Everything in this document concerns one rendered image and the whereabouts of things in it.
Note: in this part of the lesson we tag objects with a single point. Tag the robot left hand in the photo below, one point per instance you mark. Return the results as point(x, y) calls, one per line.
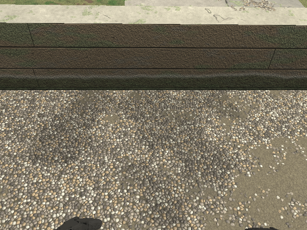
point(77, 223)

